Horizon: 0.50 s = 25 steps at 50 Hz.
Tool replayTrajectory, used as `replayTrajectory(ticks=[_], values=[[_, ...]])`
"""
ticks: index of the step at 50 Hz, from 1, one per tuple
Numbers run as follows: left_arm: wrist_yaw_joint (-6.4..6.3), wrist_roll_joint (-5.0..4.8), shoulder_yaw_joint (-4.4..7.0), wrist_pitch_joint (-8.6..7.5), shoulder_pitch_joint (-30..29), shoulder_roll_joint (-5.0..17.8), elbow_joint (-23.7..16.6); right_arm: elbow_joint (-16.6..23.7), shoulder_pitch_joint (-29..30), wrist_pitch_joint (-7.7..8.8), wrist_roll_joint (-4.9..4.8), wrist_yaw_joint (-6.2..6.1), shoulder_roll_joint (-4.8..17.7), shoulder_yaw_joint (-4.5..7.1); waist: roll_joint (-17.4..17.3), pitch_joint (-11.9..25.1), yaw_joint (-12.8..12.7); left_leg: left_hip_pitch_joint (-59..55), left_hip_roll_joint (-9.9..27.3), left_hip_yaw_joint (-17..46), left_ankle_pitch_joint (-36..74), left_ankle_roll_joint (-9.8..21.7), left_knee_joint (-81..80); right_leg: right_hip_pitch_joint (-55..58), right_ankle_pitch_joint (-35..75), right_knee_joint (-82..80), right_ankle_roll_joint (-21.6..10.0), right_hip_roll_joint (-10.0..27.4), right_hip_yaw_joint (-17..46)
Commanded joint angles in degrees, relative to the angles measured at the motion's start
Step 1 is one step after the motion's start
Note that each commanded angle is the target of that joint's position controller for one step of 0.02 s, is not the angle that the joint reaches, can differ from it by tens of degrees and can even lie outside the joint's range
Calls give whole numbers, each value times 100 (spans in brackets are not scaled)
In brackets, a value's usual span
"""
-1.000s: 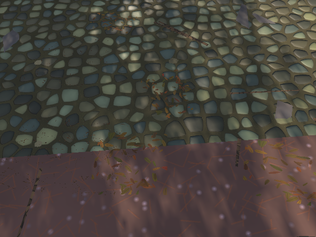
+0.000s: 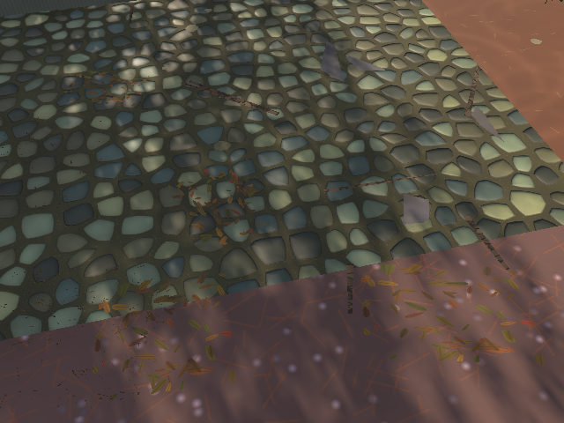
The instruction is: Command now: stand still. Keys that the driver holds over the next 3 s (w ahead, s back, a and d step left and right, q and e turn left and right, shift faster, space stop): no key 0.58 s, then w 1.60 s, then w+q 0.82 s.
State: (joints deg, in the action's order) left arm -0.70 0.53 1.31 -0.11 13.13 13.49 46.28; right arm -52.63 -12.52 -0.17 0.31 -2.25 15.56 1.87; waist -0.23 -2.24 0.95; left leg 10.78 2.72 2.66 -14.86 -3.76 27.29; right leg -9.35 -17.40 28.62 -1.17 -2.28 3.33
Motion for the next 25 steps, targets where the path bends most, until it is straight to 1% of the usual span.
replayTrajectory(ticks=[1, 13, 25], values=[[-23, -10, 156, -75, 36, 651, -163, 123, -54, 41, -6, -41, 652, 136, 93, 151, -6, -182, 12, -12, 999, 34, -230, -217, 1370, -583, -96, 394, 361], [-72, -37, 119, -69, 202, 637, 426, -352, -163, 5, -20, -77, 547, 110, 51, 23, -13, -144, -50, -65, 943, 88, -290, -254, 1238, -606, -29, 297, 215], [-108, -53, 64, -53, 347, 565, 875, -685, -310, -1, -25, -89, 405, 57, 24, -63, -32, -74, -105, -109, 845, 128, -318, -306, 1054, -636, 8, 245, 122]])
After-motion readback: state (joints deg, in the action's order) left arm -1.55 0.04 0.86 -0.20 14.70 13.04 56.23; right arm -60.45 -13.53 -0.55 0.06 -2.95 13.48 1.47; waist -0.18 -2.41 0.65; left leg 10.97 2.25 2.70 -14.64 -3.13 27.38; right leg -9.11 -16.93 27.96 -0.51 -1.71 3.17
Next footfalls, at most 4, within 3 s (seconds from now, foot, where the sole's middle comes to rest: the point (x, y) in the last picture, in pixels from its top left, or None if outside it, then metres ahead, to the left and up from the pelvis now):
1.28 right None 0.41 -0.09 -0.77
1.82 left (232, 345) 0.72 0.16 -0.77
2.36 right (316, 249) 1.02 -0.08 -0.77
2.90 left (216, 198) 1.24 0.23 -0.77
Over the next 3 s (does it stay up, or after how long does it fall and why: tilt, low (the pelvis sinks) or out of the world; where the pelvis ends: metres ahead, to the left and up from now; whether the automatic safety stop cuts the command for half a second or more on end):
stays up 1.16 0.13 -0.01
